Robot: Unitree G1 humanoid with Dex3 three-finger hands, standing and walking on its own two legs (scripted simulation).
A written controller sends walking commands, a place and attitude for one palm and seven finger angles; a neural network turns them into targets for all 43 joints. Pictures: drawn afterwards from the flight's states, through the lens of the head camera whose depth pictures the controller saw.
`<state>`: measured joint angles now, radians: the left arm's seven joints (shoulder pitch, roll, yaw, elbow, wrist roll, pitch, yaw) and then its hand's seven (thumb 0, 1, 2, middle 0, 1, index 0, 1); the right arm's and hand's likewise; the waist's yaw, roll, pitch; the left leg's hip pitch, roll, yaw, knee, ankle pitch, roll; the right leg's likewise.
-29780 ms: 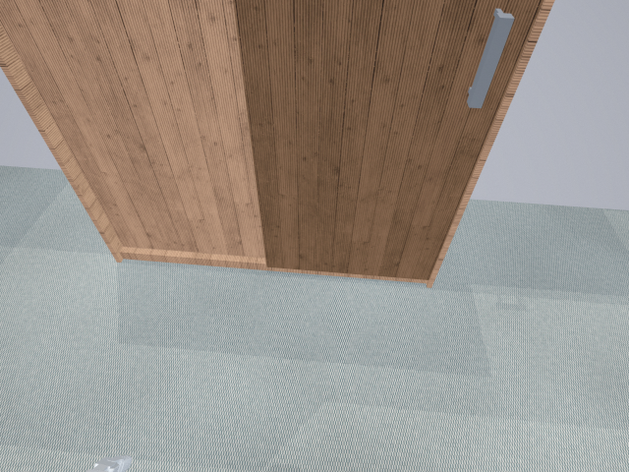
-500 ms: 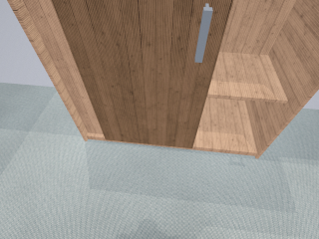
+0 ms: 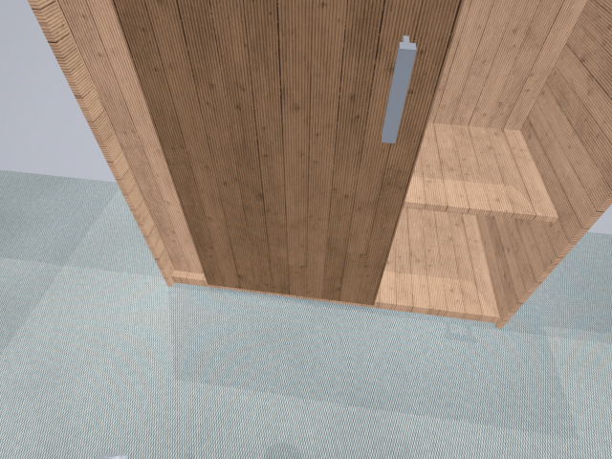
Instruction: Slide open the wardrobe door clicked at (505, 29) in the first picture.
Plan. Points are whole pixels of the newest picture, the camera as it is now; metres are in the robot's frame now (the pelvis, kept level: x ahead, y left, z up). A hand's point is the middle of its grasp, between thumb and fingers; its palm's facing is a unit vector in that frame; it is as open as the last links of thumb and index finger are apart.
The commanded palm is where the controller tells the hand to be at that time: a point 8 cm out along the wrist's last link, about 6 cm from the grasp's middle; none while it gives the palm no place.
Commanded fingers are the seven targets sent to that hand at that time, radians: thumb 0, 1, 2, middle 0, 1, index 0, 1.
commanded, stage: let the arm hang, fingers relaxed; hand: right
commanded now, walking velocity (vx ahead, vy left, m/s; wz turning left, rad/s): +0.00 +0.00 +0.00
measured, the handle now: (396, 91) +0.74 -0.12 +0.12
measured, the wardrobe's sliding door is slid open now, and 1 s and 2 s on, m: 0.45 0.45 0.45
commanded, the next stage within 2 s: look to check the result in 0.04 s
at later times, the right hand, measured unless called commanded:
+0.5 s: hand out of the picture +0.09 -0.24 -0.16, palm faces -0.05 +0.94 -0.33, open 7.4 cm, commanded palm none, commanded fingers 0.00 -0.90 -0.90 0.20 0.30 0.20 0.30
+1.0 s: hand out of the picture +0.11 -0.22 -0.16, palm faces -0.05 +0.95 -0.32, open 7.4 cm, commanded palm none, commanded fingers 0.00 -0.90 -0.90 0.20 0.30 0.20 0.30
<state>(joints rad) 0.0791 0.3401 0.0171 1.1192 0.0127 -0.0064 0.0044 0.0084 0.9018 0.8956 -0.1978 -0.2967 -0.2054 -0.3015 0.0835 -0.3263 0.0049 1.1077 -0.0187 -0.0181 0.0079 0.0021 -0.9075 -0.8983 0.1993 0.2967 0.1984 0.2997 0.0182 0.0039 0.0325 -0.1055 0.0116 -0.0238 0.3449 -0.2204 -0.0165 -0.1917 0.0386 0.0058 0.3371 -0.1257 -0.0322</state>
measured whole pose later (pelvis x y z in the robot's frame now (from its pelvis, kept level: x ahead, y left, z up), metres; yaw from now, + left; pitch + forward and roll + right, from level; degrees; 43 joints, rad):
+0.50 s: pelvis +0.02 +0.01 +0.00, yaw +0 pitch -1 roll +0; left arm 0.09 0.32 0.01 1.13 0.01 0.00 0.01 0.01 0.90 0.90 -0.20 -0.30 -0.21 -0.30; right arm 0.12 -0.33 0.00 1.13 -0.01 -0.01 0.00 0.00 -0.91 -0.90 0.20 0.30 0.20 0.30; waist 0.01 0.00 0.05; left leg -0.06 0.00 -0.02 0.31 -0.23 0.00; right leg -0.16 0.03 0.01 0.32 -0.15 -0.02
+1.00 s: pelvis +0.03 +0.02 +0.00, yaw +0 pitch -1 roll +0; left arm 0.09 0.33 0.01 1.13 0.01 0.00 0.01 0.01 0.90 0.90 -0.20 -0.30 -0.21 -0.30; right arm 0.11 -0.33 0.00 1.12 -0.01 -0.02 0.00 0.00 -0.91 -0.90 0.20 0.30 0.20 0.30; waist 0.01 0.01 0.05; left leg -0.04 -0.01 -0.03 0.29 -0.23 0.01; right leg -0.13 0.02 0.01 0.31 -0.16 -0.01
